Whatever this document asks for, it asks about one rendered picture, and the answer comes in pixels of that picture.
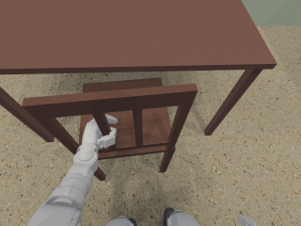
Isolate robot right shin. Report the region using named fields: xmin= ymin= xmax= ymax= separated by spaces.
xmin=170 ymin=210 xmax=183 ymax=216

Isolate chair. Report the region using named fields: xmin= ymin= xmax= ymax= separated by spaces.
xmin=22 ymin=77 xmax=198 ymax=181

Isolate table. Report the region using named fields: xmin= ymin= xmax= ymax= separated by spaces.
xmin=0 ymin=0 xmax=277 ymax=142

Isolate robot left hand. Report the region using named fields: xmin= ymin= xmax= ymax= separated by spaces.
xmin=82 ymin=114 xmax=118 ymax=150

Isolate robot right hand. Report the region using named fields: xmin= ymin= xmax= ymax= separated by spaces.
xmin=237 ymin=215 xmax=256 ymax=226

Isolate right robot thigh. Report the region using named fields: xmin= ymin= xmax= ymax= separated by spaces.
xmin=167 ymin=212 xmax=199 ymax=226

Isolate robot left upper arm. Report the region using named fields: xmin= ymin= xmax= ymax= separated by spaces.
xmin=30 ymin=203 xmax=82 ymax=226

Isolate left robot forearm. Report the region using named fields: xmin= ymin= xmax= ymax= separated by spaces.
xmin=27 ymin=143 xmax=99 ymax=226

